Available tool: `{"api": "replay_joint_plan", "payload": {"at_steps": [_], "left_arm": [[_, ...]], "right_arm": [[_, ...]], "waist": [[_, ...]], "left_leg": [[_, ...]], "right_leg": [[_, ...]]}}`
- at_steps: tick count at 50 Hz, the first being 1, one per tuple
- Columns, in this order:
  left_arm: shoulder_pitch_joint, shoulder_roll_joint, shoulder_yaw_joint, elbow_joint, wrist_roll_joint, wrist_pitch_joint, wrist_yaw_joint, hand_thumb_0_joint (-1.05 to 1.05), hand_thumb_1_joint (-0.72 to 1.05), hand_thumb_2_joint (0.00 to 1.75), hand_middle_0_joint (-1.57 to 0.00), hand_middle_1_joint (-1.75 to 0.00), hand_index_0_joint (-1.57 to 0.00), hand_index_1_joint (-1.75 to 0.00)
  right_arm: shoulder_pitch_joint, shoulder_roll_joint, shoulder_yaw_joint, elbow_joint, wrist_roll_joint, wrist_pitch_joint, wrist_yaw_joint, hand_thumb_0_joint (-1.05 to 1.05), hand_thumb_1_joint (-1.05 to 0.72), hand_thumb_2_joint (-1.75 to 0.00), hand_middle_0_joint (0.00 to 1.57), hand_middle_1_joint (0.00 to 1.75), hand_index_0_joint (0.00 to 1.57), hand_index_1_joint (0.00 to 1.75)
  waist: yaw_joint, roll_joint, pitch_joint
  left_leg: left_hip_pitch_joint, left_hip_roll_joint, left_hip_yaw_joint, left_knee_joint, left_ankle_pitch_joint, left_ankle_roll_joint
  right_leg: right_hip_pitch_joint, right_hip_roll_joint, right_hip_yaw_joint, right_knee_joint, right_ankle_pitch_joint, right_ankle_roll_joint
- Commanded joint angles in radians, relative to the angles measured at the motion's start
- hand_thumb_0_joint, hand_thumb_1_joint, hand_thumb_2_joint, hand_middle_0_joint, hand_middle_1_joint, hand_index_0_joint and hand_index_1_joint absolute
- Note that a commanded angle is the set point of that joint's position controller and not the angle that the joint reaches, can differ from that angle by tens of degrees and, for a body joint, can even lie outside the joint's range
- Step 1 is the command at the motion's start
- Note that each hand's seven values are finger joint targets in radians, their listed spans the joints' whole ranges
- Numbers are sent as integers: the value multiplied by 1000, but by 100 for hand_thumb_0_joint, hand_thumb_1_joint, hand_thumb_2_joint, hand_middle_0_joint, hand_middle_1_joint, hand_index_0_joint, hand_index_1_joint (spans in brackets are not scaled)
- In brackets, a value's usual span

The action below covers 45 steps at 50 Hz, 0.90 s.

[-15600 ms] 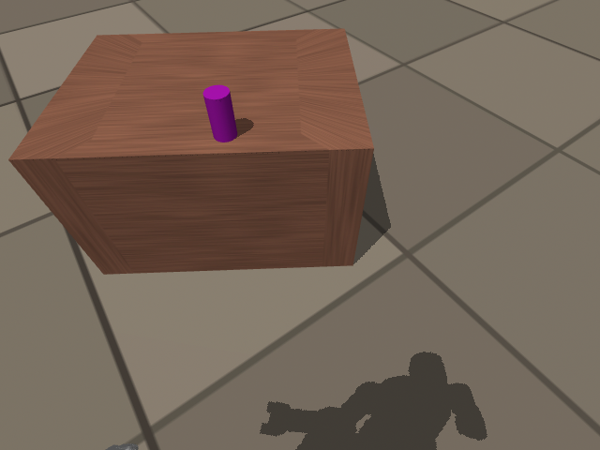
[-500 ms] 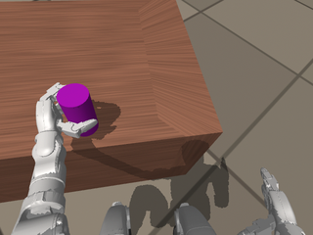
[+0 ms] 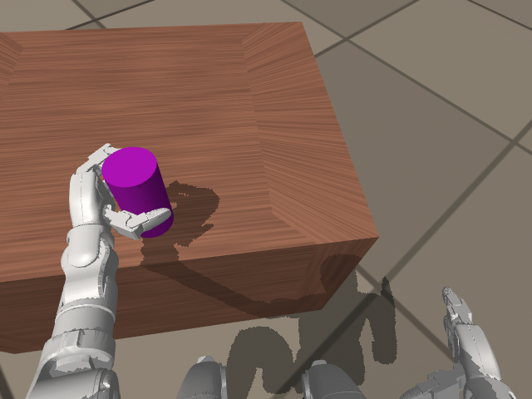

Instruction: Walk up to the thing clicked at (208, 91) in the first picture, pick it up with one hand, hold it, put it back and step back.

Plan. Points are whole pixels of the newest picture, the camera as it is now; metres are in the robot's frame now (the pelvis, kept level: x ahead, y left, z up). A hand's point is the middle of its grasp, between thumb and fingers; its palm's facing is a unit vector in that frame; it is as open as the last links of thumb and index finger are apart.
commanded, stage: lift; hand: left
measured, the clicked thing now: (142, 195) +0.39 +0.18 +0.05
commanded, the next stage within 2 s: hold in 0.98 s
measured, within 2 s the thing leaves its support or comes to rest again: neither
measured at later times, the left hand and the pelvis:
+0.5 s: hand (125, 190) +0.36 +0.18 +0.12, palm faces +0.15 -0.99 -0.02, open 10.5 cm; pelvis +0.00 +0.00 +0.03, yaw +1 degrees
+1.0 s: hand (120, 178) +0.35 +0.17 +0.16, palm faces +0.17 -0.99 -0.01, open 10.5 cm; pelvis +0.00 -0.01 +0.04, yaw +1 degrees
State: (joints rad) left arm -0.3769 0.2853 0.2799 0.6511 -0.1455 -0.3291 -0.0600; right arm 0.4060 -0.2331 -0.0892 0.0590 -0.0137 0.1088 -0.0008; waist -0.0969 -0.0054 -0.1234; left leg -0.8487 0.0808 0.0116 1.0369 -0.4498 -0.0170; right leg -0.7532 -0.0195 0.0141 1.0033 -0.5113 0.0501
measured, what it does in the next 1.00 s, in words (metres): stands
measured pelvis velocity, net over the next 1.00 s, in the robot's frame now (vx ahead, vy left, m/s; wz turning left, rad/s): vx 0.00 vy -0.01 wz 0.02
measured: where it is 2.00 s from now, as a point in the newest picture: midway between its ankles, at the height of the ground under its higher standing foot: outside the picture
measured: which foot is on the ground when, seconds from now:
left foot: down 0.00-1.00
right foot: down 0.00-1.00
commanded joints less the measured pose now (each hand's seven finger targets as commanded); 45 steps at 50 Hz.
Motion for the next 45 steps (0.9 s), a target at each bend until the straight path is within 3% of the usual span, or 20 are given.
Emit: {"api": "replay_joint_plan", "payload": {"at_steps": [1, 2, 4, 7, 10, 11, 12, 17, 18, 22, 26, 27, 28, 31, 35, 38, 39, 41, 42, 45], "left_arm": [[-387, 202, 31, -360, -13, -80, 10, 0, 4, 128, -126, -140, -128, -141], [-357, 193, 25, -347, -8, -68, 12, 0, 5, 128, -124, -139, -126, -140], [-363, 187, 28, -403, -20, -52, 17, 0, 6, 129, -124, -140, -127, -141], [-320, 154, -7, -443, -23, -9, 25, 0, 6, 129, -123, -139, -125, -140], [-297, 138, -15, -481, -28, 34, 33, 0, 4, 128, -124, -140, -126, -140], [-301, 125, -33, -493, -28, 47, 33, 0, 4, 127, -124, -139, -126, -140], [-280, 131, -15, -493, -34, 59, 34, 0, 2, 127, -123, -139, -126, -140], [-256, 102, -29, -547, -39, 114, 45, 0, -1, 127, -123, -140, -126, -140], [-240, 103, -27, -550, -43, 125, 47, 0, -2, 127, -123, -140, -126, -141], [-260, 92, -45, -650, -40, 148, 54, 0, -4, 125, -122, -138, -124, -139], [-234, 96, -44, -704, -35, 170, 63, 0, -2, 124, -120, -137, -123, -138], [-223, 107, -26, -715, -41, 178, 64, 0, 0, 126, -121, -139, -124, -139], [-224, 94, -38, -709, -39, 186, 67, 0, -1, 126, -121, -139, -123, -139], [-210, 122, -6, -728, -43, 210, 73, 0, -2, 128, -123, -141, -125, -142], [-185, 84, -28, -735, -49, 244, 65, 0, 2, 128, -124, -141, -126, -142], [-188, 79, -31, -745, -51, 267, 62, 0, -1, 128, -125, -142, -127, -143], [-180, 94, -16, -735, -48, 276, 63, 0, -2, 128, -126, -143, -128, -143], [-181, 74, -33, -751, -47, 283, 59, 0, -3, 128, -125, -142, -127, -143], [-184, 72, -33, -772, -51, 285, 55, 0, -3, 129, -125, -142, -127, -143], [-179, 85, -14, -788, -53, 299, 59, 0, -2, 128, -125, -142, -127, -143]], "right_arm": [[-2, -124, -71, -169, 10, -50, -15, 0, 56, -5, 5, 5, 5, 5], [18, -108, -52, -135, 11, -47, -16, 0, 56, -5, 5, 5, 5, 5], [1, -149, -98, -132, 13, -49, -23, 0, 56, -5, 5, 5, 5, 5], [-2, -123, -77, -119, 23, -51, -28, 0, 57, -5, 5, 5, 5, 5], [-25, -158, -111, -110, 29, -60, -39, 0, 57, -4, 5, 5, 5, 5], [-23, -122, -75, -94, 33, -62, -38, 0, 57, -4, 5, 5, 5, 5], [-27, -150, -105, -80, 35, -62, -43, 0, 56, -5, 5, 5, 5, 5], [-48, -123, -77, -60, 45, -75, -50, 0, 57, -4, 5, 5, 5, 5], [-43, -152, -110, -39, 48, -79, -57, 0, 57, -4, 5, 5, 5, 5], [-79, -127, -82, -20, 49, -101, -62, 0, 56, -5, 5, 5, 5, 5], [-102, -96, -52, 25, 45, -120, -67, 0, 56, -5, 5, 5, 5, 5], [-81, -131, -86, 28, 46, -123, -74, 0, 56, -5, 5, 5, 5, 5], [-122, -111, -60, 12, 46, -128, -73, 0, 56, -5, 5, 5, 5, 5], [-85, -115, -71, 90, 48, -138, -79, 0, 56, -5, 5, 5, 5, 5], [-100, -98, -50, 115, 50, -156, -80, 0, 56, -5, 5, 5, 5, 5], [-149, -104, -54, 112, 52, -172, -80, 0, 56, -5, 5, 5, 5, 5], [-154, -133, -79, 120, 49, -176, -85, 0, 56, -5, 5, 5, 5, 5], [-148, -70, -26, 175, 52, -180, -80, 0, 56, -5, 5, 5, 5, 5], [-153, -97, -45, 146, 51, -187, -83, 0, 56, -5, 5, 5, 5, 5], [-185, -103, -40, 134, 48, -204, -85, 0, 55, -5, 5, 5, 5, 5]], "waist": [[19, 99, -404], [27, 96, -385], [22, 98, -388], [33, 122, -344], [28, 80, -325], [36, 88, -294], [38, 70, -290], [55, 40, -255], [46, 31, -240], [59, 29, -239], [73, 62, -229], [58, 50, -265], [66, 37, -236], [69, 41, -223], [68, 34, -200], [72, 16, -181], [65, 5, -195], [78, 26, -156], [66, 15, -205], [77, -13, -191]], "left_leg": [[378, -41, 1, -142, 361, 18], [373, -44, 7, -146, 351, 20], [396, -40, 3, -167, 342, 17], [422, -43, 6, -198, 316, 10], [437, -42, 4, -227, 291, 11], [426, -44, 6, -237, 281, 10], [431, -42, 3, -247, 272, 10], [444, -44, 7, -286, 264, 8], [453, -46, 12, -285, 263, 10], [470, -54, 21, -304, 247, 11], [484, -56, 25, -323, 244, 7], [513, -54, 26, -320, 267, 9], [498, -57, 26, -326, 251, 10], [502, -62, 33, -334, 241, 14], [521, -59, 31, -352, 260, 14], [531, -57, 30, -361, 279, 15], [537, -58, 32, -360, 292, 17], [532, -63, 38, -367, 284, 18], [569, -58, 33, -368, 306, 18], [559, -64, 38, -368, 312, 22]], "right_leg": [[146, 34, -35, -133, 417, -36], [144, 32, -31, -144, 414, -34], [149, 35, -34, -153, 398, -37], [155, 34, -40, -177, 363, -41], [177, 37, -44, -199, 348, -40], [185, 37, -46, -207, 337, -41], [181, 39, -47, -213, 329, -40], [218, 37, -52, -241, 318, -41], [221, 36, -48, -251, 323, -38], [260, 30, -42, -279, 316, -36], [277, 27, -43, -296, 309, -38], [287, 27, -40, -302, 335, -35], [296, 25, -40, -312, 321, -34], [313, 19, -33, -337, 318, -31], [320, 20, -41, -347, 330, -31], [336, 21, -45, -358, 341, -29], [339, 20, -42, -363, 360, -26], [332, 16, -39, -372, 352, -27], [345, 18, -42, -368, 370, -26], [371, 14, -42, -384, 379, -22]]}}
